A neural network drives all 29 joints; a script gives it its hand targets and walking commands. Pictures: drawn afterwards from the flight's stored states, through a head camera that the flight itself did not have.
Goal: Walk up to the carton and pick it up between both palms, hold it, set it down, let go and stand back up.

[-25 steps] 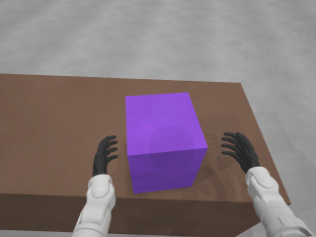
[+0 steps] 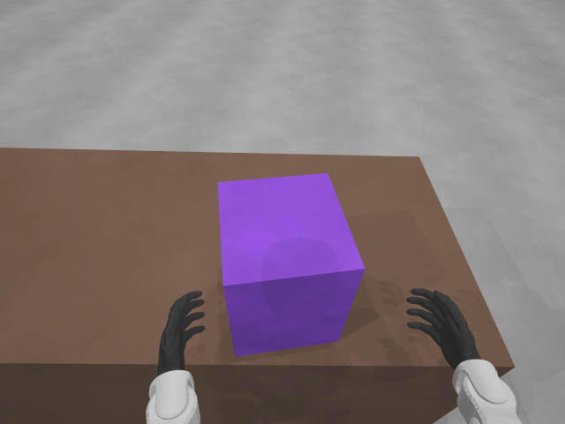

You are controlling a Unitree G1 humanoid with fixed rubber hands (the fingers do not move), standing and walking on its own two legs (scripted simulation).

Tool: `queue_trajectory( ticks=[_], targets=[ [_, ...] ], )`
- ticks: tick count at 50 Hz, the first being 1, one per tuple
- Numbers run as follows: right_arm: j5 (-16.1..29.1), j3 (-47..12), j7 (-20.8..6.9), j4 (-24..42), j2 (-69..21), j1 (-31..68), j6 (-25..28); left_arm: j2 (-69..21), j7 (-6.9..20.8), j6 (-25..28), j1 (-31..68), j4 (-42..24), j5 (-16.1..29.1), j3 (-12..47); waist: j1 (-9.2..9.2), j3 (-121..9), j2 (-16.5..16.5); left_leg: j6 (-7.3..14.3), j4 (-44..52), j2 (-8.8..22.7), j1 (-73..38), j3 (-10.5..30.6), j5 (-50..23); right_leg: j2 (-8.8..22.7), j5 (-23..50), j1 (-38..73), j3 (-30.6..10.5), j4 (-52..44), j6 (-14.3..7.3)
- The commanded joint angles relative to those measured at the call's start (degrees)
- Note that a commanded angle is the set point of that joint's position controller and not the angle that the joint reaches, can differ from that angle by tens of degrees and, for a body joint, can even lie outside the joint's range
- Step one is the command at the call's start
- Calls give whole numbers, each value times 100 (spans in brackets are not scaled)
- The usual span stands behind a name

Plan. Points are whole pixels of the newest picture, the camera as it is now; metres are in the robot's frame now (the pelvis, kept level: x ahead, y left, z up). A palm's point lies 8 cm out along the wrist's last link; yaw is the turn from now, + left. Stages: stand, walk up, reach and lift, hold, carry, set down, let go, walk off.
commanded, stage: set down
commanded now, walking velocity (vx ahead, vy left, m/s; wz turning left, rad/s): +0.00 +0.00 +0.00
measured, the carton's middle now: (281, 265) +0.42 +0.02 -0.06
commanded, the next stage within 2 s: let go in 1.92 s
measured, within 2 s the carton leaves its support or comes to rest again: neither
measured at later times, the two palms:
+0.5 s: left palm (165, 389) +0.20 +0.17 -0.04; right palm (465, 393) +0.21 -0.25 -0.04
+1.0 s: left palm (134, 419) +0.17 +0.21 -0.06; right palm (442, 407) +0.19 -0.21 -0.05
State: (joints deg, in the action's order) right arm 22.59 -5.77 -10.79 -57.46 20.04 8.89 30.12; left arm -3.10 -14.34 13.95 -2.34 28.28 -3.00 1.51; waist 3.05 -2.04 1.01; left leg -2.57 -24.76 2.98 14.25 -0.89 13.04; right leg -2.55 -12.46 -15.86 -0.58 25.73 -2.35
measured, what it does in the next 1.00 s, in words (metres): stands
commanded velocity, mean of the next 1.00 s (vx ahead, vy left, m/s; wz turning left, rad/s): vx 0.00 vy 0.00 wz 0.00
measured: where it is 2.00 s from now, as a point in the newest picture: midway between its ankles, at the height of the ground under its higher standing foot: outside the picture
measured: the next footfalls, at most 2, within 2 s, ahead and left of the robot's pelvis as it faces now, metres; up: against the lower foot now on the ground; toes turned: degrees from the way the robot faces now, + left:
none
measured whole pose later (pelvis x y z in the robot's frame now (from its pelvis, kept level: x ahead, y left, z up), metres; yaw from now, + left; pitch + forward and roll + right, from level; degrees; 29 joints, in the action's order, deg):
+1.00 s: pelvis +0.01 +0.01 +0.00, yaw +1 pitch -3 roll +0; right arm 11.3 -2.4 -7.0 -49.4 13.4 -5.6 25.6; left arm 5.0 -6.5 9.5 -13.5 30.0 -1.0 0.4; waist 0.7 2.8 1.8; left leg -1.7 -22.6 1.6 6.1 0.5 13.6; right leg -1.5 -13.1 -6.9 -0.1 22.8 -1.3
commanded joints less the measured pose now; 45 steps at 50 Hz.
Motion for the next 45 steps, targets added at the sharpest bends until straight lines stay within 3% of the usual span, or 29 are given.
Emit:
queue_trajectory(
  ticks=[1,5,9,14,20,30,45],
  targets=[
    [31,224,-50,650,957,658,379,19,-29,396,568,-934,-31,61,-70,-1111,302,119,59,-288,-323,-75,-1039,116,1209,506,-290,-313,50],
    [64,249,-131,661,1040,294,525,49,-35,536,259,-983,-61,102,-120,-901,269,95,20,-247,-339,-28,-882,89,904,274,-272,-312,4],
    [99,298,-206,843,1048,169,570,132,-27,606,184,-940,7,113,-91,-714,442,115,-33,-226,-203,-21,-530,125,280,71,-330,-355,-14],
    [157,277,-266,1003,962,-113,610,155,9,693,-24,-845,90,147,-45,-684,516,136,-97,-223,-129,-15,-436,157,86,81,-376,-317,-24],
    [108,287,-228,901,874,-451,626,189,124,684,-256,-712,28,81,-84,-589,395,102,-110,-242,-251,4,-587,143,521,272,-318,-230,-21],
    [-255,330,25,817,616,-911,551,343,388,524,-768,-672,-3,8,-206,-409,223,-5,-2,-317,-546,10,-1214,146,1862,844,-176,-194,33],
    [-974,485,329,1299,161,-1052,-142,929,726,-136,-873,-552,160,-150,-238,-18,266,43,366,-358,-840,-47,-1069,261,1604,972,-85,-622,108]
  ],
)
